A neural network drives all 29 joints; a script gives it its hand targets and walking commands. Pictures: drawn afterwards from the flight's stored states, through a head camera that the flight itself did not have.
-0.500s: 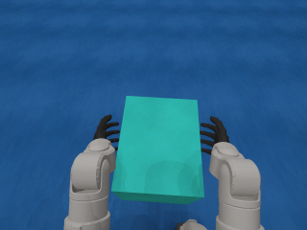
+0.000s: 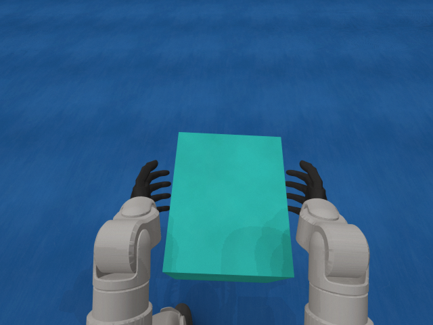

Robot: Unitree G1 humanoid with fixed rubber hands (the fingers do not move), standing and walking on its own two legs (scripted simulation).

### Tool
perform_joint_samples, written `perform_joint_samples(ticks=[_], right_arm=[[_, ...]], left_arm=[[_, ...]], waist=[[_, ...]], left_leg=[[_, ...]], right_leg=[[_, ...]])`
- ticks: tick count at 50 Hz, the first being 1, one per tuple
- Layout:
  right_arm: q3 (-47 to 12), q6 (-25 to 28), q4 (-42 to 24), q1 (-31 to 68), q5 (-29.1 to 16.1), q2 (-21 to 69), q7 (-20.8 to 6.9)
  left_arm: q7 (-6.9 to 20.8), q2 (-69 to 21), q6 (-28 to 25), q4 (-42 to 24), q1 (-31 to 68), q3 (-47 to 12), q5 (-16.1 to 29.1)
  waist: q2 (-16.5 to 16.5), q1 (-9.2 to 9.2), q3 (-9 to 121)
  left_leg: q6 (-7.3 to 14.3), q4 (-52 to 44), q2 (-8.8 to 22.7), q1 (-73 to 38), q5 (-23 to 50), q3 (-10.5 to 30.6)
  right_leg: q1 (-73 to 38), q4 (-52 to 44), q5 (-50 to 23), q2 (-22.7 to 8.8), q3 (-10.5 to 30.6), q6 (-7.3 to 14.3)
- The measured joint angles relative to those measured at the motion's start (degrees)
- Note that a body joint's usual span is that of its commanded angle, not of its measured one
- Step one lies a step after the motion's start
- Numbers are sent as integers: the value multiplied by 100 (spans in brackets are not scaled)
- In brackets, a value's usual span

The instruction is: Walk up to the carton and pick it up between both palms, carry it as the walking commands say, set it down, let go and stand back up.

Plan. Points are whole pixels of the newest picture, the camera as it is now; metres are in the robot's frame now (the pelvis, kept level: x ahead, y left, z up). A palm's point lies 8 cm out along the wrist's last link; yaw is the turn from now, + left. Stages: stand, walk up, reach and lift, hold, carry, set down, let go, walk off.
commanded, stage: carry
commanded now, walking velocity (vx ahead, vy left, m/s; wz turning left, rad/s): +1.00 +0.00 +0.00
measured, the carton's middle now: (225, 211) +0.33 +0.00 +0.02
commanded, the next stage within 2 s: none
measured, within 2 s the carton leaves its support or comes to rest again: neither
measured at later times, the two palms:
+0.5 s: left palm (192, 53) +0.83 +0.10 +0.09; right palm (279, 51) +0.83 -0.17 +0.09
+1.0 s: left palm out of the picture +1.37 +0.05 +0.08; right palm out of the picture +1.34 -0.22 +0.09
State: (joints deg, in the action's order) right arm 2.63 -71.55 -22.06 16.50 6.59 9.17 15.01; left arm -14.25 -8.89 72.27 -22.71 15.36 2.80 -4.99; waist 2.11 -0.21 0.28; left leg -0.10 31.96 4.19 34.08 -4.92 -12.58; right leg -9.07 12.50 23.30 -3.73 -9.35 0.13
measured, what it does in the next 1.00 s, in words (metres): walks ahead: left foot, then right foot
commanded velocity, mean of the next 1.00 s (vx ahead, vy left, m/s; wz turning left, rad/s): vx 1.00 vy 0.00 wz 0.00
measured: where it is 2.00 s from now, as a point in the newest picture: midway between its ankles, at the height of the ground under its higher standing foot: (243, 73)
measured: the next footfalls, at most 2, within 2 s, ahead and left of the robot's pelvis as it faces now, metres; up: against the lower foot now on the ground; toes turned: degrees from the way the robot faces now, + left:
left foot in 0.06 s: +0.27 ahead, +0.10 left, +0.00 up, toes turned +7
right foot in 0.48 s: +0.73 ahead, -0.14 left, +0.00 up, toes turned -11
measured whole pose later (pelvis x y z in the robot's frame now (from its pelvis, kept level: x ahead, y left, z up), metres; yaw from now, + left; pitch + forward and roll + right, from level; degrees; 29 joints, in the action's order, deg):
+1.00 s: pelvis +1.08 -0.05 +0.00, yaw -6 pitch +3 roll +2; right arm 0.8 -71.3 -17.4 16.2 4.7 9.1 14.5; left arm -14.1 -8.2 72.7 -20.5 12.5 3.8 -4.9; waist 1.2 -3.1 0.8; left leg 4.4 26.9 0.3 21.2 -8.9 -15.3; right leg 13.2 71.2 19.0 -3.0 -0.6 -0.4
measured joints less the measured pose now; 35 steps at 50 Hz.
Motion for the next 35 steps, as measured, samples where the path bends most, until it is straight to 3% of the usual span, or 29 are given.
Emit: perform_joint_samples(ticks=[2, 3, 4, 5, 7, 9, 14, 19, 21, 23, 24, 25, 27, 29, 31, 35], right_arm=[[-8, -52, 37, 68, -46, 19, 23], [-30, -86, 113, 120, -79, 35, 23], [-85, -74, 246, 157, -101, 46, 17], [-129, -53, 374, 167, -111, 47, 9], [-173, -71, 610, 138, -92, 40, -6], [-151, -76, 756, 70, -153, 23, -103], [-18, 67, 523, -50, -174, -11, -155], [-1, 142, 0, -62, -168, -15, -182], [4, 120, -123, -60, -169, -15, -167], [1, 107, -162, -123, -173, -30, -151], [12, 90, -164, -174, -176, -47, -146], [65, 93, -124, -176, -178, -52, -155], [135, 85, 18, -147, -164, -42, -181], [121, 33, 157, -168, -147, -44, -181], [62, 17, 244, -230, -139, -57, -198], [-8, 115, 196, -291, -130, -68, -233]], left_arm=[[-8, 8, 41, -39, -35, 23, -33], [-15, 22, 66, -36, -81, 49, -74], [-18, 32, 65, 31, -99, 121, -121], [-26, 33, 62, 145, -101, 198, -141], [-27, 33, 86, 405, -128, 256, -174], [9, 35, 134, 553, -141, 171, -98], [-35, 9, -5, 574, -41, -13, -144], [-100, -13, -84, 168, 48, -121, -125], [-119, -28, -52, 89, 108, -118, -111], [-135, -47, -4, 133, 178, -98, -86], [-143, -58, 22, 207, 213, -97, -68], [-152, -61, -11, 309, 229, -125, -64], [-187, -67, -32, 469, 247, -114, -43], [-183, -49, -10, 586, 171, -97, -11], [-135, -15, 24, 582, 44, -61, 53], [-66, 24, -49, 412, -111, -51, 131]], waist=[[-19, -63, 28], [-107, -89, 53], [-65, -166, 73], [-26, -257, 85], [-31, -292, 101], [-83, -285, 104], [-240, -253, 38], [-373, -103, 10], [-465, -40, 33], [-447, 36, 49], [-410, 87, 61], [-540, 218, 48], [-545, 356, -35], [-486, 375, -141], [-426, 352, -213], [-243, 241, -215]], left_leg=[[79, -418, -202, -457, -54, -266], [140, -598, -275, -777, -127, -289], [299, -413, -332, -860, 74, -275], [433, -127, -348, -873, -85, -279], [504, -137, -348, -1168, -501, -270], [365, -534, -336, -1620, -639, -199], [189, -1545, -240, -2820, -949, 64], [-118, -2288, -37, -4150, -1467, 243], [-243, -2328, 119, -4639, -1793, 252], [-327, -1650, 302, -4867, -2175, 193], [-312, -793, 431, -4742, -2067, 186], [-155, 504, 660, -4329, -1649, 321], [-42, 3334, 429, -2984, -1604, 1080], [17, 4776, 127, -1840, -1617, 1286], [11, 4691, 97, -1019, -1464, 1148], [-31, 2895, 206, 22, -1241, 756]], right_leg=[[-249, 506, 328, -122, -42, -64], [-156, 1237, 480, -186, -56, -82], [152, 2285, 161, -335, 8, -51], [636, 3445, 23, -313, 313, -52], [1724, 5254, -206, -44, 817, -52], [2630, 5766, -463, 88, 856, -78], [4076, 4099, -839, -47, 525, -199], [4524, 2079, -1923, -111, 63, -139], [4414, 1623, -2231, -26, -221, -55], [4021, 1380, -2204, 115, -463, 57], [3765, 1372, -2198, 185, -505, 185], [3760, 1755, -2074, 286, -560, 389], [3691, 2197, -1504, 291, -527, 563], [3299, 2019, -1219, 261, -442, 424], [2780, 1639, -1046, 273, -378, 414], [1768, 870, -735, 229, -264, 300]])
